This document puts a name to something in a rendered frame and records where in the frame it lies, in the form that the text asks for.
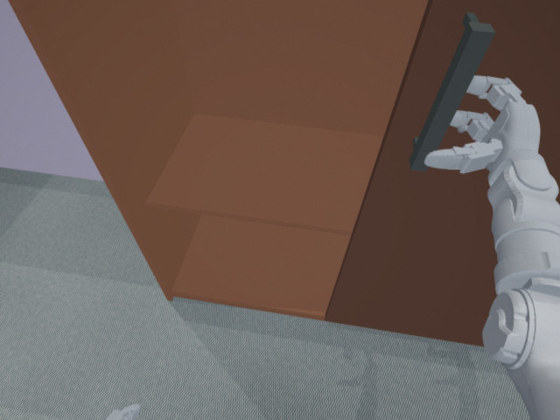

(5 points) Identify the robot right upper arm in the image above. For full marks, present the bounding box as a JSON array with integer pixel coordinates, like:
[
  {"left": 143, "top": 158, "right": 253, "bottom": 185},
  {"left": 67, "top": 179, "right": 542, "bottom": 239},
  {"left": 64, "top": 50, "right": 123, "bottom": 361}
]
[{"left": 482, "top": 288, "right": 560, "bottom": 420}]

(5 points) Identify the handle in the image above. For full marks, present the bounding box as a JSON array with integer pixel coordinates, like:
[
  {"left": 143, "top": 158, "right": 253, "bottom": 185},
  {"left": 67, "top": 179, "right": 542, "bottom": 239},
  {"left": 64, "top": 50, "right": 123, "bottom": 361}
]
[{"left": 409, "top": 12, "right": 495, "bottom": 172}]

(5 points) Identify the robot right forearm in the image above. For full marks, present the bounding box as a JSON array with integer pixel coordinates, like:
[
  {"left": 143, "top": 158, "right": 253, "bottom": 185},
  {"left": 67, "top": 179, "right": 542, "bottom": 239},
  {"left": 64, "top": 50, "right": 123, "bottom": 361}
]
[{"left": 487, "top": 150, "right": 560, "bottom": 297}]

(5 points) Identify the wardrobe door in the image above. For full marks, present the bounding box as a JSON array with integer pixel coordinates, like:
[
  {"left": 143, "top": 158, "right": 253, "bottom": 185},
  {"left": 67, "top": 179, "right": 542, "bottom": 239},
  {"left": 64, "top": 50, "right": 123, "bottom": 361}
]
[{"left": 325, "top": 0, "right": 560, "bottom": 347}]

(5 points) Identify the robot right hand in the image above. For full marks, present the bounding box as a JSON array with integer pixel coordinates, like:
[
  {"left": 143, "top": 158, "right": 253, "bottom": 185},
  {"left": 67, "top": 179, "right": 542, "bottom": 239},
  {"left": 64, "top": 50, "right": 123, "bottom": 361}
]
[{"left": 424, "top": 75, "right": 540, "bottom": 173}]

